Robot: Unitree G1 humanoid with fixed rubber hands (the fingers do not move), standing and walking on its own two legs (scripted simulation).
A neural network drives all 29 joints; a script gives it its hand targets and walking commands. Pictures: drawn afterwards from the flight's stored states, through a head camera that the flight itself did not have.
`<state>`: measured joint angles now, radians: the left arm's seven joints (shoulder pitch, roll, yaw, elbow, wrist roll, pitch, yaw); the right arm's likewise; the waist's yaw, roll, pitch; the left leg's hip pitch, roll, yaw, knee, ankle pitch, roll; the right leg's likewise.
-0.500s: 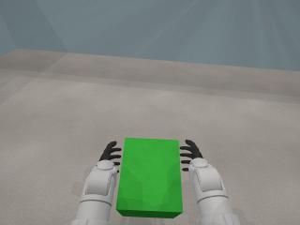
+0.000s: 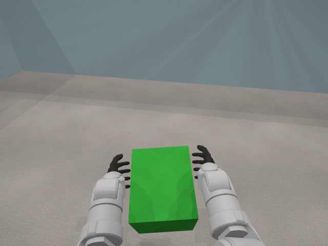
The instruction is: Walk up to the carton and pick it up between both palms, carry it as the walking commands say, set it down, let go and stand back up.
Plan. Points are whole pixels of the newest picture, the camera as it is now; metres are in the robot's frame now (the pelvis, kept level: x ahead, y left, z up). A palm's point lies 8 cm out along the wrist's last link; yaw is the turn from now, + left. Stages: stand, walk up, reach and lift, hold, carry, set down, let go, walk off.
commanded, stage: set down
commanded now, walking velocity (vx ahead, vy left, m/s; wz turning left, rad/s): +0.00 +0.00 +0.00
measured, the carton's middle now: (163, 190) +0.34 +0.01 -0.04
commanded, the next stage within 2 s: none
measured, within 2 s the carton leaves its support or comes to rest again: neither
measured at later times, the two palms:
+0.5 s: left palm (111, 192) +0.30 +0.15 +0.00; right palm (201, 183) +0.32 -0.10 +0.01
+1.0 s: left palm (118, 211) +0.32 +0.15 -0.12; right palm (195, 207) +0.33 -0.10 -0.12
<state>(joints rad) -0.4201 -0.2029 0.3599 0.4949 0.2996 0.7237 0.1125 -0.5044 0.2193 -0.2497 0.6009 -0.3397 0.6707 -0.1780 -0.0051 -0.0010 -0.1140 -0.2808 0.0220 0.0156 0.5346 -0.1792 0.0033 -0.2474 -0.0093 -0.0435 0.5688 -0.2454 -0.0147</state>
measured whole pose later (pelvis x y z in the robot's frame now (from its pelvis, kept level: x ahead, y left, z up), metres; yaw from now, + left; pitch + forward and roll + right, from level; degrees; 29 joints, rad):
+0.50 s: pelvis +0.00 +0.00 +0.00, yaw +0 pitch -4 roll +0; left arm -0.42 -0.20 0.46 0.60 0.37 0.47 0.07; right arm -0.49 0.23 -0.34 0.71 -0.35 0.43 -0.10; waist 0.01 0.00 0.04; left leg -0.28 0.02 0.01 0.53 -0.18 0.00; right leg -0.25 -0.01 -0.04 0.57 -0.25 -0.01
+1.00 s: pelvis -0.01 +0.02 -0.03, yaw -1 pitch +17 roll -1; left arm -0.44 -0.21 0.32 0.60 0.35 0.02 0.20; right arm -0.52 0.18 -0.33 0.72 -0.29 -0.01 -0.15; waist 0.01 0.00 0.11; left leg -0.87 0.02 0.01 0.77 -0.21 0.01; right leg -0.82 -0.01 -0.04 0.77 -0.26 -0.01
